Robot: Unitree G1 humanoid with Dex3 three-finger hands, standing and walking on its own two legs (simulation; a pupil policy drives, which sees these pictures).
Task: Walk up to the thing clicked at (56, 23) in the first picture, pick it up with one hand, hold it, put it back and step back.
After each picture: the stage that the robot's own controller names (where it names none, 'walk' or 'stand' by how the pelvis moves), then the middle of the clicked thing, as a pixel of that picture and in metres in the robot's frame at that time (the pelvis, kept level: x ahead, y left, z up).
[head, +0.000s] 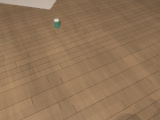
stand; (56, 23) +1.80 +0.31 -0.72
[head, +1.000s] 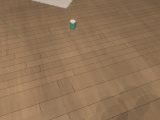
walk; (72, 24) +1.67 +0.10 -0.70
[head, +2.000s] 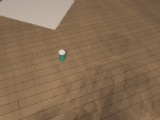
walk; (62, 55) +1.11 +0.15 -0.71
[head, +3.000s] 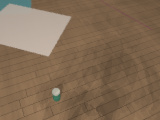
walk; (56, 94) +0.68 +0.17 -0.71
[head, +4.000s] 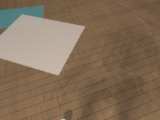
walk; out of the picture +0.41 +0.19 -0.70
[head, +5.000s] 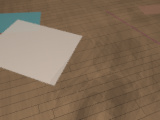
stand; out of the picture +0.35 +0.15 -0.72
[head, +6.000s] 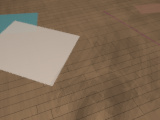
stand; out of the picture +0.35 +0.16 -0.72
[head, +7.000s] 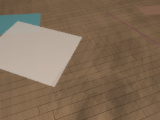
stand; out of the picture +0.34 +0.15 -0.73
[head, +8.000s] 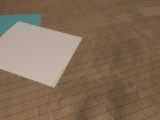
stand; out of the picture +0.34 +0.15 -0.73
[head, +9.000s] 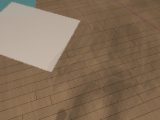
go down; out of the picture +0.36 +0.15 -0.71
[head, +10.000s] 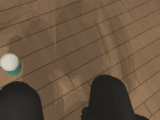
go down; (11, 65) +0.41 +0.22 -0.28
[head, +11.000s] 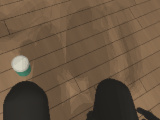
close in; (22, 66) +0.42 +0.22 -0.29
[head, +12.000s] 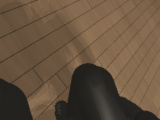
close in; out of the picture +0.39 +0.26 -0.22
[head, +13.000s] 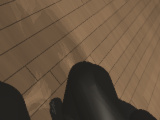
close; out of the picture +0.40 +0.26 -0.22
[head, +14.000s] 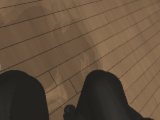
lift; out of the picture +0.34 +0.25 -0.17
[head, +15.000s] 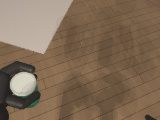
lift; (26, 91) +0.32 +0.17 +0.01
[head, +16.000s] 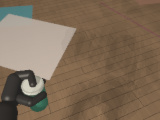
hold; (35, 94) +0.32 +0.16 +0.01
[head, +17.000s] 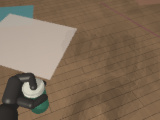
hold; (36, 96) +0.31 +0.16 +0.00
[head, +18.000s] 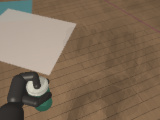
crouch; (40, 94) +0.32 +0.15 -0.01
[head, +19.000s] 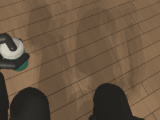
crouch; (15, 56) +0.43 +0.20 -0.10
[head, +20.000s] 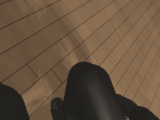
lower; out of the picture +0.40 +0.28 -0.22
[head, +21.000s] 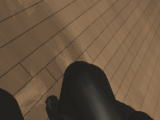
lower; out of the picture +0.42 +0.29 -0.23
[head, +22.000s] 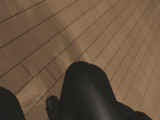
lower; out of the picture +0.42 +0.29 -0.23
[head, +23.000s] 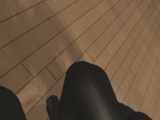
lower; out of the picture +0.41 +0.28 -0.23
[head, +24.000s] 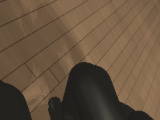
loosen; out of the picture +0.40 +0.27 -0.23
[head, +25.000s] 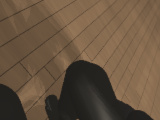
withdraw; out of the picture +0.40 +0.27 -0.23
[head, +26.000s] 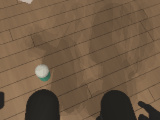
walk; (43, 73) +0.43 +0.19 -0.40
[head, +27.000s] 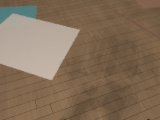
stand; out of the picture +0.36 +0.15 -0.66
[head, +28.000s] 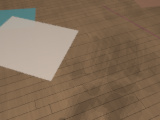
stand; out of the picture +0.37 +0.17 -0.67
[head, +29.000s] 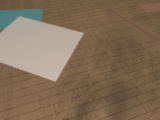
stand; out of the picture +0.37 +0.15 -0.71
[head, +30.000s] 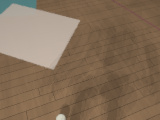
walk; out of the picture +0.41 +0.12 -0.70
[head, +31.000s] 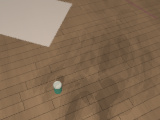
walk; (57, 87) +0.64 +0.16 -0.70
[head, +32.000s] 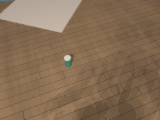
stand; (67, 61) +0.99 +0.18 -0.70
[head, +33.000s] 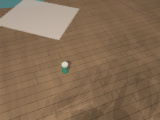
stand; (65, 67) +1.01 +0.16 -0.72
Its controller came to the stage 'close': yes
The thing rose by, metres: 0.72
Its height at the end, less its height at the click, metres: +0.00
